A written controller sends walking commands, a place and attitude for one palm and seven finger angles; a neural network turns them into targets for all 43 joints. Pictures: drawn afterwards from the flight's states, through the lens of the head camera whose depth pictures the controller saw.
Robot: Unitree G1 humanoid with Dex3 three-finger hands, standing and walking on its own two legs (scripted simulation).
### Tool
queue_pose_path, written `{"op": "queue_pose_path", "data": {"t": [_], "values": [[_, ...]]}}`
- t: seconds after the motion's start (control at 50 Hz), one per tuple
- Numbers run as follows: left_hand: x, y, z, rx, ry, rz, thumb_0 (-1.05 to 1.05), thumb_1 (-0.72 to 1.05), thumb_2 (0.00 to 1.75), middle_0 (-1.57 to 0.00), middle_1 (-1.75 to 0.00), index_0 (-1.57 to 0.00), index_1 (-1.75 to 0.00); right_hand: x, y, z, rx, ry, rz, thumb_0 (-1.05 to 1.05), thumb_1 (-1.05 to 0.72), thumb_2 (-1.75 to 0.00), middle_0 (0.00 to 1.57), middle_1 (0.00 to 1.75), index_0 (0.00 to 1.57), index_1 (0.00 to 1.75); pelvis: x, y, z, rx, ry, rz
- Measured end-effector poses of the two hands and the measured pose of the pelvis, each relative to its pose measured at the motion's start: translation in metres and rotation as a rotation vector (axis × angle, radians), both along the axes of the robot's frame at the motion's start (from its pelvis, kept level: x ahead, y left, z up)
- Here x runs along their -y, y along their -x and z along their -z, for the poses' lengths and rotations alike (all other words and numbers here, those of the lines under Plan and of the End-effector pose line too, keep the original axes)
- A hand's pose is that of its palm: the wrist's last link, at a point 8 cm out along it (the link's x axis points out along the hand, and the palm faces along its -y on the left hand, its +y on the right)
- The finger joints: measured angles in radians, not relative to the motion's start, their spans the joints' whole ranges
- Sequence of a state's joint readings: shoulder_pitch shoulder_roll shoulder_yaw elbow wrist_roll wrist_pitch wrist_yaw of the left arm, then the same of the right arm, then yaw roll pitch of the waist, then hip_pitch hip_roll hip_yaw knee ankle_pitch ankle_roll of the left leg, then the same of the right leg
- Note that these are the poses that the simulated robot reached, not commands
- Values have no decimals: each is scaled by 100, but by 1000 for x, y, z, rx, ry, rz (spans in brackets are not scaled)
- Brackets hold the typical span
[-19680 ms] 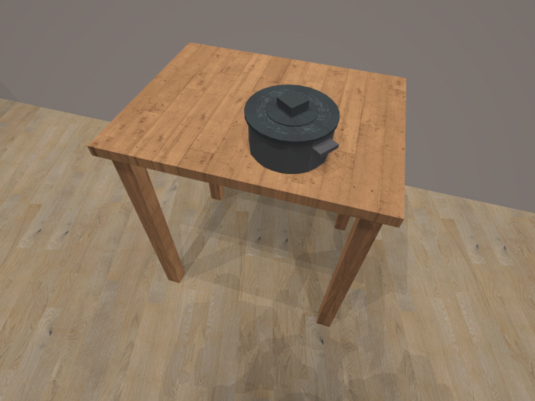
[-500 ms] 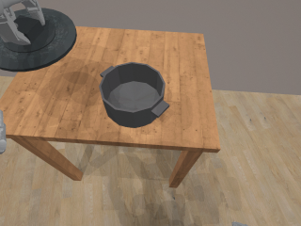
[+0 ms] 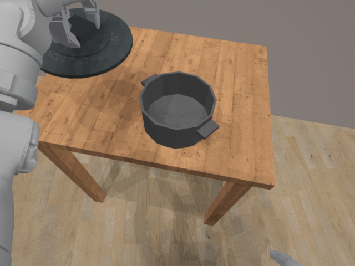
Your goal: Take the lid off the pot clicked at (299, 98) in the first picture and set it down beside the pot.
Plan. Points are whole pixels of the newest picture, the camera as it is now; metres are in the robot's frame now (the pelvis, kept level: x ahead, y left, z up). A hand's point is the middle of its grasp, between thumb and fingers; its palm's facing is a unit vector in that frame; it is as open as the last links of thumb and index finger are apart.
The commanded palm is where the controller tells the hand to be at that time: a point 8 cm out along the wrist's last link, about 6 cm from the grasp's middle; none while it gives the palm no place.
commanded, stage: lower the lid onto the table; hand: left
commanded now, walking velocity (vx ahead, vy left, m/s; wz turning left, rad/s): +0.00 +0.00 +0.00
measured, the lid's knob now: (77, 29) +0.52 +0.21 +0.21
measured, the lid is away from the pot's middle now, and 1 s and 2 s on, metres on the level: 0.21 0.21 0.21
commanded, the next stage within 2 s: none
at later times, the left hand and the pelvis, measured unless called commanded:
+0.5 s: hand (81, 39) +0.51 +0.21 +0.20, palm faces -0.35 -0.06 -0.93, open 8.4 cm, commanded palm +0.53 +0.21 +0.28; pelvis +0.00 -0.03 +0.00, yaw -2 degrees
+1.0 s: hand (74, 59) +0.48 +0.22 +0.18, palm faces -0.40 -0.06 -0.91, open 8.4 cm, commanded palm +0.52 +0.22 +0.25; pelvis -0.01 -0.04 +0.00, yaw -3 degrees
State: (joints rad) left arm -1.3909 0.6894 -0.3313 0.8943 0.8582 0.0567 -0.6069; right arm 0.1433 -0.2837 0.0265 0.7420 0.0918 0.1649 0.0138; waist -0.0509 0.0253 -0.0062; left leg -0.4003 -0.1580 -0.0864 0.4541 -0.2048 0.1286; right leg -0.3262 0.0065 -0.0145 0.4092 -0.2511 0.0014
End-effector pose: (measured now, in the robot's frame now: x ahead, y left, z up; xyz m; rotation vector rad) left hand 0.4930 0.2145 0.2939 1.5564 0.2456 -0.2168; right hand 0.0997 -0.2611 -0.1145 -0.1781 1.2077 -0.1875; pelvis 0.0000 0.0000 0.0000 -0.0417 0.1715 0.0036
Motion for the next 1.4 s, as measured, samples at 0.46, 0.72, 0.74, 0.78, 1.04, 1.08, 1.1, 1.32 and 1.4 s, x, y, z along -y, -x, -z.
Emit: {"op": "queue_pose_path", "data": {"t": [0.46,0.72,0.74,0.78,1.04,1.08,1.1,1.32,1.4], "values": [[8,-14,28,-56,29,-91,-2,10,84,-74,-97,-64,-92,32,76,7,-142,-10,118,0,-91,-89,20,30,20,30,25,1,1,-13,-8,29],[5,-7,44,-75,44,-97,-2,10,84,-74,-97,-64,-92,56,68,-2,-74,24,144,0,-91,-89,20,30,20,30,39,4,2,6,-7,53],[3,-6,45,-80,42,-105,-2,10,84,-74,-97,-64,-92,56,66,-2,-70,23,145,0,-91,-89,20,30,20,30,40,5,2,6,-6,54],[0,-4,49,-88,28,-115,-3,10,84,-74,-97,-64,-92,57,64,-1,-66,22,139,0,-91,-89,20,30,20,30,40,5,3,6,-6,54],[-10,10,64,-131,33,-103,-2,10,84,-74,-97,-64,-92,46,61,5,-71,11,127,0,-91,-89,20,30,20,30,35,10,5,6,-2,46],[-9,10,67,-135,20,-93,-2,10,84,-74,-97,-64,-92,44,63,5,-72,14,127,0,-91,-89,20,30,20,30,33,11,5,6,-1,45],[-9,10,69,-135,14,-86,-3,10,84,-74,-97,-64,-92,43,64,5,-73,16,127,0,-91,-89,20,30,20,30,32,11,6,6,0,44],[-9,3,85,-140,25,-24,-2,10,84,-74,-97,-64,-92,32,85,5,-108,44,154,0,-91,-89,20,30,20,30,19,13,9,-4,9,50],[-12,-1,92,-148,24,-21,-3,10,84,-74,-97,-63,-92,28,95,6,-135,50,158,0,-91,-89,20,30,20,30,14,13,10,-15,13,47]]}}
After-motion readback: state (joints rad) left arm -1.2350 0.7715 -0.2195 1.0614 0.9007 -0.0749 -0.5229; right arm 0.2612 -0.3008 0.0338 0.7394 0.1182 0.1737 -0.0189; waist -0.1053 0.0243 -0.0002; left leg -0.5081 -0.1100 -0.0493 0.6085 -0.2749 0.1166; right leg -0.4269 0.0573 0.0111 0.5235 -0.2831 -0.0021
